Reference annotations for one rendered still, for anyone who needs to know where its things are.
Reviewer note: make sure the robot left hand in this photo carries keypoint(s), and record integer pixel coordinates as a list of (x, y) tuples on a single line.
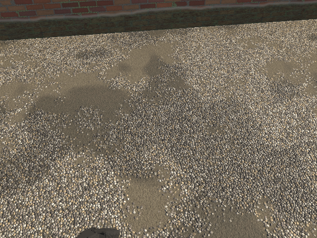
[(99, 233)]

